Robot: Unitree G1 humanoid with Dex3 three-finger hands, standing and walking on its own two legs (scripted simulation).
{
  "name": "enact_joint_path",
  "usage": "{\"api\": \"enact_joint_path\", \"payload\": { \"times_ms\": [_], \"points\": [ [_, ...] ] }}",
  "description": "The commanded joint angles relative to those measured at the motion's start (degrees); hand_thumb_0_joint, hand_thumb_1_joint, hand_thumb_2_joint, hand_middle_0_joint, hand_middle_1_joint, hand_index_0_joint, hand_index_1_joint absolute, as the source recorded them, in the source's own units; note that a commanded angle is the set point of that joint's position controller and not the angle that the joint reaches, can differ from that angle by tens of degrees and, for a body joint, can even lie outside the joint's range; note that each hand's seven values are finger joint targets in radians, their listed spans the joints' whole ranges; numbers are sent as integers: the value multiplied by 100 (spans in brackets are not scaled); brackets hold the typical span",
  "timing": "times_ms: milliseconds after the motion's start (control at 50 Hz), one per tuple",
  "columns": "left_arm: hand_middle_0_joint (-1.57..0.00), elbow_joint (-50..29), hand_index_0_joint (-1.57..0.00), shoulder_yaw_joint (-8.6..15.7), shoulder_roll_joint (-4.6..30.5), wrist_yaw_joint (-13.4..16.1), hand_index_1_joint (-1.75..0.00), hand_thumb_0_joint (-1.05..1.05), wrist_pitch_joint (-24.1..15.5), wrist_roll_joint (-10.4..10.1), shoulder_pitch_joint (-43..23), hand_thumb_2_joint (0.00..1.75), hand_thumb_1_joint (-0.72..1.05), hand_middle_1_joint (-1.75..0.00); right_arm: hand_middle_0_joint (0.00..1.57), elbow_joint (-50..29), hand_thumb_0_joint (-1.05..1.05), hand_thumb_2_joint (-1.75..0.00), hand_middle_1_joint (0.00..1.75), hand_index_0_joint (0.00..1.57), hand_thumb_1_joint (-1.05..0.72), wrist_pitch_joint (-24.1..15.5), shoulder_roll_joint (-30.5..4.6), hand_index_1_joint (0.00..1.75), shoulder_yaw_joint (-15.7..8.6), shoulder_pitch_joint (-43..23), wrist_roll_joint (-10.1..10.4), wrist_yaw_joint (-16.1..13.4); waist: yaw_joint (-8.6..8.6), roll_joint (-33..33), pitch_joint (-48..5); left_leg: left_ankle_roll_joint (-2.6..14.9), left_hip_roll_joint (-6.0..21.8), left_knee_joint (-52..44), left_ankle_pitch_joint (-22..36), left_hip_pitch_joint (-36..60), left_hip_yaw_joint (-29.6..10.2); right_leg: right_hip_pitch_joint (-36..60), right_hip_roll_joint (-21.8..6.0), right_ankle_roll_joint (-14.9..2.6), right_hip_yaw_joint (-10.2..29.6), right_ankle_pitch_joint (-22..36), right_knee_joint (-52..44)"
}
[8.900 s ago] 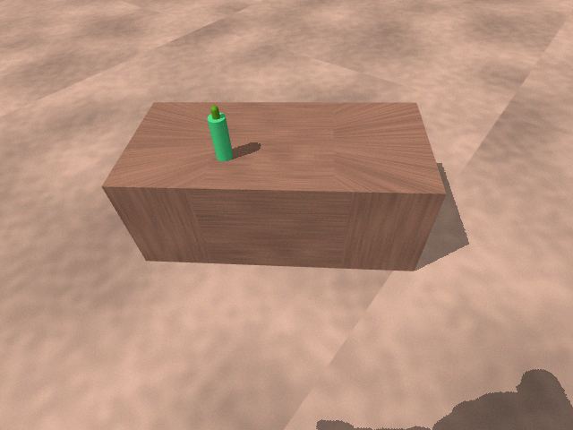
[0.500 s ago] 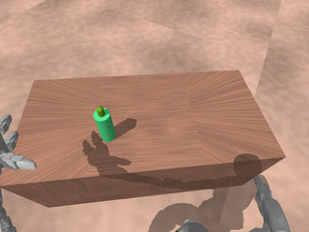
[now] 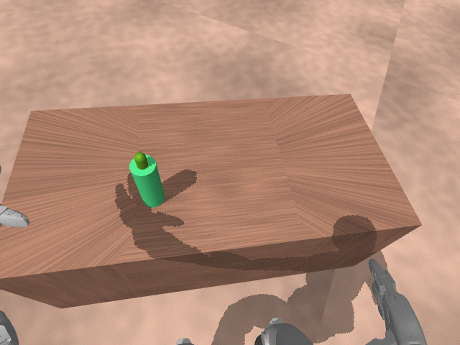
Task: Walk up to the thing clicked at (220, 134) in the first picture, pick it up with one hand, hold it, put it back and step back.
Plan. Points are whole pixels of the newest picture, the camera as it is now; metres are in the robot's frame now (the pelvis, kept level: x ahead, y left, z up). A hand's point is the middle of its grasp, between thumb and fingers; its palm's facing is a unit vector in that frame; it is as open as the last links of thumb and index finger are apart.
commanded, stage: go down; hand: left
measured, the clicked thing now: (147, 178) +0.53 +0.18 -0.16
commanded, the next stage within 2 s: approach in 0.46 s
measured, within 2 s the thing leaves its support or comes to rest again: neither
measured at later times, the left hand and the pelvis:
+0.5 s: hand out of the picture +0.43 +0.36 +0.06, palm faces +0.19 -0.98 -0.03, open 17.5 cm; pelvis -0.01 +0.00 -0.01, yaw +0 degrees
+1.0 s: hand (71, 183) +0.46 +0.30 -0.05, palm faces +0.14 -0.99 +0.06, open 17.7 cm; pelvis -0.03 +0.00 -0.06, yaw -1 degrees
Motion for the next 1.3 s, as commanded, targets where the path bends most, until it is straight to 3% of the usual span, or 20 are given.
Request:
{"api": "enact_joint_path", "payload": {
  "times_ms": [0,80,140,160,200,220,240,360,400,440,480,540,680,780,840,900,980,1060,1240,1280],
  "points": [
    [-5,-1187,-5,361,2181,-1,-5,0,-401,-112,-1888,8,-57,-4,5,-967,0,-5,5,5,55,-311,-937,5,-479,-85,11,-85,145,1297,-2297,-194,4,-681,3137,1567,-193,1223,147,-359,14,1502,-230],
    [-5,-1043,-5,377,2188,-18,-6,0,-411,-76,-2063,8,-58,-5,5,-974,0,-5,5,5,54,-297,-923,5,-528,56,13,-88,-8,1245,-2237,-189,12,-663,3018,1515,-201,1108,157,-355,6,1486,-223],
    [-5,-1204,-4,370,2303,-35,-5,0,-458,-83,-2213,9,-55,-5,5,-974,0,-5,5,5,55,-288,-953,5,-548,32,11,-78,70,1338,-2094,-183,-26,-691,2642,1312,-162,1028,150,-373,18,1261,-216],
    [-5,-875,-4,383,2270,-57,-5,0,-432,-64,-2094,9,-56,-4,5,-1082,0,-5,5,5,55,-302,-1000,5,-590,144,-7,-79,-71,1269,-2158,-186,-4,-630,2756,1384,-184,986,153,-361,4,1333,-200],
    [-5,-867,-4,337,2213,-102,-5,0,-445,-93,-2206,9,-56,-4,5,-973,0,-5,5,5,55,-289,-855,5,-437,268,3,-38,-32,1265,-2004,-196,21,-655,2757,1280,-233,886,175,-374,-32,1264,-167],
    [-5,-1383,-4,415,2443,-105,-5,0,-508,-111,-2591,8,-55,-4,5,-1191,0,-5,5,5,55,-301,-905,5,-487,86,10,-39,39,1518,-2359,-192,-18,-637,2647,1401,-162,1003,152,-374,19,1255,-172],
    [-5,-711,-5,344,2312,-103,-5,0,-445,-67,-2194,8,-55,-4,5,-1341,0,-5,5,5,55,-320,-969,5,-530,30,7,-60,-87,1171,-2107,-165,-10,-646,2496,1249,-179,988,170,-362,-1,1172,-184],
    [-5,-769,-5,468,2634,-122,-5,0,-511,-79,-2494,9,-55,-5,5,-1439,0,-5,5,5,56,-296,-1043,5,-571,98,0,-74,-71,1243,-2310,-162,-51,-586,2220,1022,-169,1090,147,-360,29,1088,-152],
    [-5,-1100,-5,519,2721,-137,-5,0,-573,-94,-2818,9,-54,-5,5,-1397,0,-5,5,5,56,-299,-1046,5,-581,49,-17,-91,-50,1519,-2561,-196,-30,-552,2463,1324,-179,972,154,-369,25,1196,-118],
    [-5,-608,-4,452,2533,-167,-6,0,-538,-85,-2497,10,-54,-5,5,-1311,0,-5,5,5,56,-288,-891,5,-383,98,-21,-67,-59,1365,-2229,-206,11,-529,2716,1233,-240,781,185,-375,-27,1221,-85],
    [-5,-812,-5,584,2859,-122,-5,0,-586,-42,-2717,9,-54,-4,5,-1487,0,-5,5,5,55,-272,-1006,5,-489,63,-30,-79,-41,1397,-2516,-175,-43,-476,2585,1139,-190,1037,151,-368,41,1281,-93],
    [-5,-810,-3,590,2851,-136,-10,0,-636,-56,-2806,14,-52,-7,5,-1443,0,-5,5,5,55,-258,-908,5,-407,140,-34,-72,-80,1402,-2449,-150,-80,-485,2238,921,-136,1132,137,-351,80,1175,-96],
    [-5,-180,-5,327,2184,-252,-3,0,-1028,-301,-2693,2,-56,-2,5,-1232,0,-4,5,5,57,-353,-873,5,-349,-123,-54,-10,-321,1125,-1908,-134,5,-175,2321,576,-251,273,207,-376,-17,1034,176],
    [-5,14,-4,368,1847,-294,-3,0,-1566,-503,-2784,2,-58,-2,5,-1686,0,-4,5,5,58,-449,-1042,5,-470,-113,-129,7,-556,1111,-2449,-156,1,262,2387,463,-288,-45,220,-382,-16,1171,536],
    [-5,318,-5,307,1652,-197,-4,0,-1799,-470,-2730,3,-61,-3,5,-1705,0,-5,5,5,56,-436,-1140,5,-558,111,-196,28,-749,1171,-2291,-209,43,499,2382,263,-397,-659,251,-407,-71,1012,817],
    [-6,-54,-5,449,2007,7,-5,0,-2096,-366,-3047,4,-61,-4,5,-2053,0,-5,5,5,56,-454,-1286,5,-702,239,-270,61,-788,1375,-2730,-211,1,835,2346,42,-402,-779,230,-421,-43,1084,1126],
    [-6,-31,-5,383,1803,240,-6,0,-2353,-202,-3141,5,-61,-4,5,-2206,0,-5,5,5,54,-429,-1170,5,-691,452,-378,176,-885,1887,-3042,-307,50,1283,2994,84,-493,-1336,255,-433,-109,1253,1599],
    [-7,-202,-5,548,2099,512,-7,0,-2632,8,-3411,5,-61,-5,5,-2547,0,-6,5,5,52,-410,-1181,5,-690,339,-477,271,-858,2302,-3465,-324,30,1688,3002,-275,-531,-1613,243,-467,-89,1254,2060],
    [-5,-213,-5,433,1843,1061,-6,0,-3024,370,-3666,4,-60,-7,5,-3603,0,-5,5,5,52,-302,-1518,5,-1260,422,-563,396,-1269,2548,-3917,-223,-30,2277,1799,-1249,-523,-2155,254,-470,-74,711,2785],
    [-5,-346,-6,432,1795,1186,-6,0,-3039,414,-3742,3,-56,-6,5,-3749,0,-5,5,5,53,-259,-1418,5,-1168,575,-551,432,-1278,2583,-3956,-216,-69,2331,1634,-1489,-508,-2073,249,-454,-74,693,2872]
  ]
}}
